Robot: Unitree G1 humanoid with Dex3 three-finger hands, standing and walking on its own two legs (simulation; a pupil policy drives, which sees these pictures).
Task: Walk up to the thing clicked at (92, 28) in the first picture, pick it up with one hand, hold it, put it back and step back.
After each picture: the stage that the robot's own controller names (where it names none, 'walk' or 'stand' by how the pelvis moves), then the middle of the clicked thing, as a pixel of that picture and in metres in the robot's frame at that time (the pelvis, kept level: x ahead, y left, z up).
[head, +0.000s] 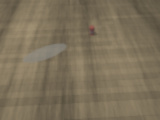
stand; (91, 30) +1.69 -0.07 -0.72
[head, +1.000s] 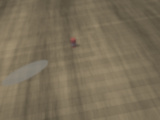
walk; (73, 42) +1.55 +0.23 -0.70
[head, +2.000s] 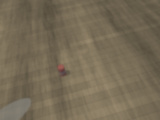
walk; (61, 70) +0.98 +0.34 -0.72
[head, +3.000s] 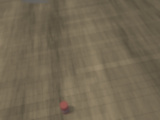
walk; (64, 107) +0.59 +0.25 -0.71
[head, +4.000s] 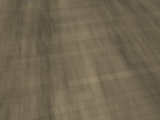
stand; out of the picture +0.39 +0.23 -0.70
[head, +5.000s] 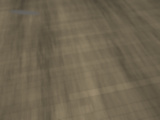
stand; out of the picture +0.35 +0.22 -0.72
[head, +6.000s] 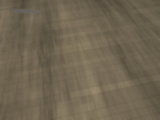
stand; out of the picture +0.36 +0.22 -0.73
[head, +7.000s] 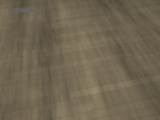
stand; out of the picture +0.34 +0.23 -0.73
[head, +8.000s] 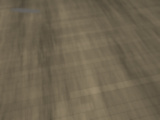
stand; out of the picture +0.35 +0.22 -0.73
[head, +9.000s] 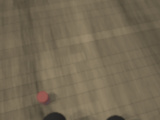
go down; (43, 98) +0.38 +0.24 -0.53
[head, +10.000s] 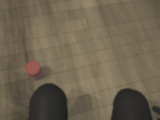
go down; (35, 71) +0.42 +0.27 -0.32
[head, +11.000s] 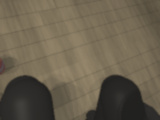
close in; out of the picture +0.39 +0.31 -0.24
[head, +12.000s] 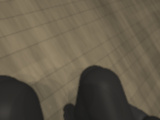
close; out of the picture +0.38 +0.32 -0.21
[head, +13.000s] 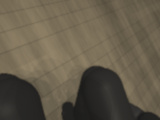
lift; out of the picture +0.38 +0.32 -0.22
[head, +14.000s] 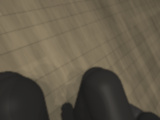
lift; out of the picture +0.36 +0.30 -0.22
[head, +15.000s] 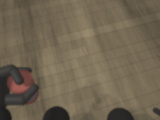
lift; (24, 88) +0.32 +0.21 -0.02
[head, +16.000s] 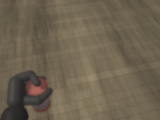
hold; (39, 95) +0.32 +0.18 -0.01
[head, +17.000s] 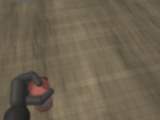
hold; (41, 95) +0.33 +0.17 -0.01
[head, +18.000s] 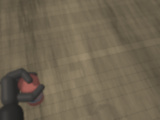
crouch; (32, 91) +0.35 +0.19 -0.07
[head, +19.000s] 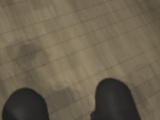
lower; out of the picture +0.47 +0.31 -0.09
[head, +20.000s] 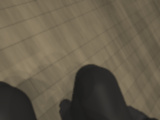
lower; out of the picture +0.40 +0.33 -0.22
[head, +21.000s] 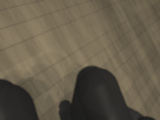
lower; out of the picture +0.39 +0.33 -0.23
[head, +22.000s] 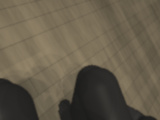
lower; out of the picture +0.40 +0.33 -0.22
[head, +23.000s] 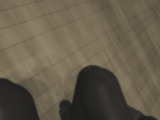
lower; out of the picture +0.39 +0.33 -0.22
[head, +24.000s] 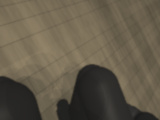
open; out of the picture +0.39 +0.31 -0.23
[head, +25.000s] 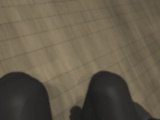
stand; out of the picture +0.39 +0.31 -0.24
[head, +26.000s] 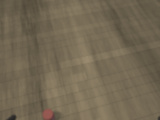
stand; (49, 116) +0.38 +0.23 -0.59
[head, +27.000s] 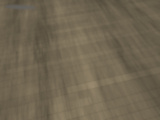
stand; out of the picture +0.37 +0.22 -0.67
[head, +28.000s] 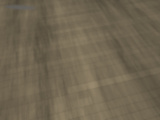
stand; out of the picture +0.37 +0.22 -0.67
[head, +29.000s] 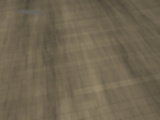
stand; out of the picture +0.40 +0.21 -0.72
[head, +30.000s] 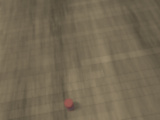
walk; (69, 105) +0.48 +0.19 -0.70
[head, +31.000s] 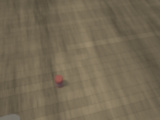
walk; (59, 81) +0.71 +0.18 -0.71
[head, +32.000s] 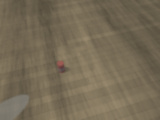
stand; (61, 67) +1.00 +0.28 -0.70
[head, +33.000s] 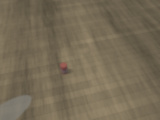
stand; (64, 68) +0.99 +0.24 -0.72
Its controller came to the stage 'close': yes
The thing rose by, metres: 0.69
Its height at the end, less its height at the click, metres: +0.00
